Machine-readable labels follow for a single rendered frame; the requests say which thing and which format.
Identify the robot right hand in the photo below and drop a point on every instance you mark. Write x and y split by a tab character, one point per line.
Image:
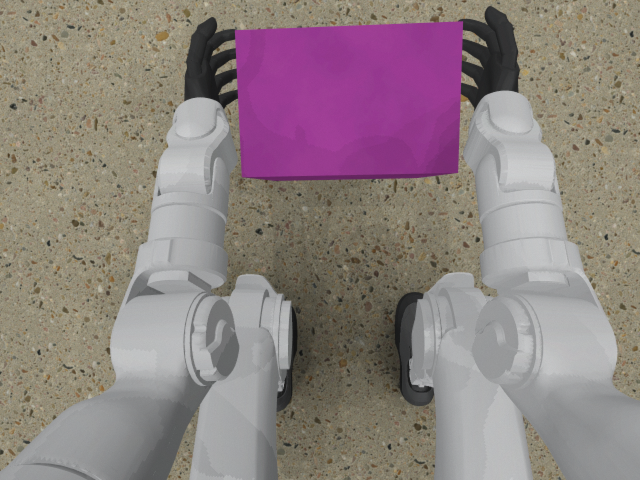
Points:
499	58

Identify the right robot upper arm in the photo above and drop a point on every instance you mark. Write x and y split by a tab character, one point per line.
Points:
555	358

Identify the carton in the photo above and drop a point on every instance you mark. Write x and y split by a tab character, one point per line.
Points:
349	102

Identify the left robot forearm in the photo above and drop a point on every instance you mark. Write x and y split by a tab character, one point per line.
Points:
184	251

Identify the right robot forearm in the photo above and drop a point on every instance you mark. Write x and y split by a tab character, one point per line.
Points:
526	249

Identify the left robot upper arm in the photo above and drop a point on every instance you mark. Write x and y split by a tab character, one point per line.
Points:
167	352

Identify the robot left hand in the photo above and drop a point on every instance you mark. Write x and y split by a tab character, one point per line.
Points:
200	78

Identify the left robot thigh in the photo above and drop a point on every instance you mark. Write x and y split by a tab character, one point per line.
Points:
236	429

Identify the robot left foot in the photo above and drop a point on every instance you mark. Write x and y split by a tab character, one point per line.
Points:
284	397

